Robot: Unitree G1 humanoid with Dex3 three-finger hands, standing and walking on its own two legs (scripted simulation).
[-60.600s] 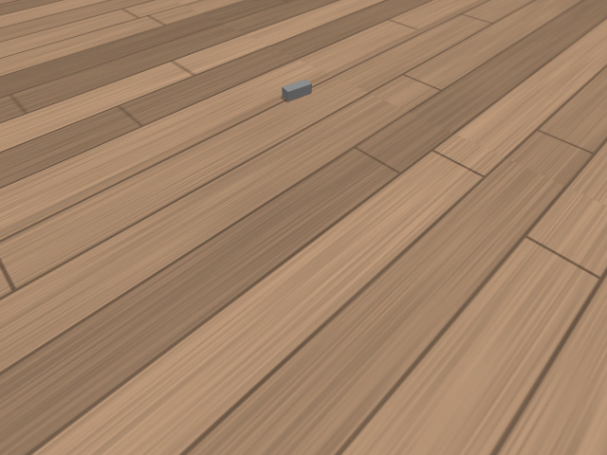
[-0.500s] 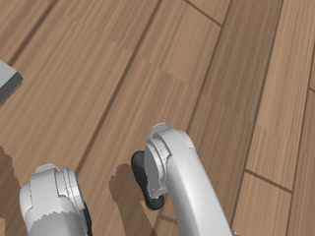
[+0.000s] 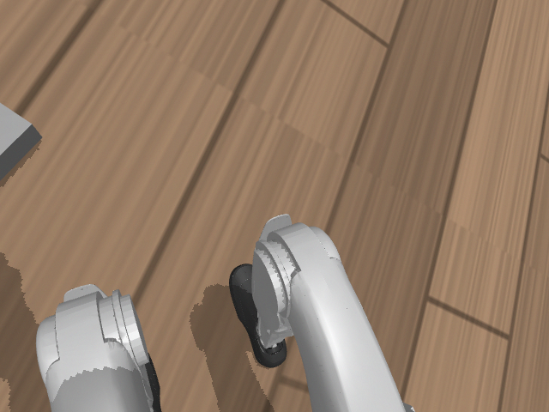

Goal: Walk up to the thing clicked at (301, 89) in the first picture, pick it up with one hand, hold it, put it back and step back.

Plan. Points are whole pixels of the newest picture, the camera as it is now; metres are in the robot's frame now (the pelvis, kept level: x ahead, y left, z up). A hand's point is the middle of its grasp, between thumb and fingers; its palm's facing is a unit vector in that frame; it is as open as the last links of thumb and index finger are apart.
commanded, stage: rise first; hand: left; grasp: from above
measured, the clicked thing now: out of the picture +0.55 +0.27 -0.30
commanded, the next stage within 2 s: approach in 1.48 s
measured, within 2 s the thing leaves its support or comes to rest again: neither
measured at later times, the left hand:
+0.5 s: hand out of the picture +0.52 +0.30 -0.17, palm faces -0.25 -0.30 -0.92, open 14.1 cm
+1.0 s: hand out of the picture +0.52 +0.30 -0.17, palm faces -0.24 -0.30 -0.92, open 14.1 cm
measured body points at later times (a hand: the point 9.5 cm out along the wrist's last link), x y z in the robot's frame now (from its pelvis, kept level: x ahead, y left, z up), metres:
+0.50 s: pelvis +0.00 +0.00 +0.00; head +0.28 +0.07 +0.35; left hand +0.53 +0.31 -0.12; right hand -0.02 -0.26 -0.06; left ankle +0.06 +0.11 -0.30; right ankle +0.14 -0.13 -0.30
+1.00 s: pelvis +0.00 +0.00 +0.00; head +0.28 +0.07 +0.35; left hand +0.53 +0.31 -0.12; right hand -0.02 -0.26 -0.06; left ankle +0.06 +0.11 -0.30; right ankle +0.14 -0.13 -0.30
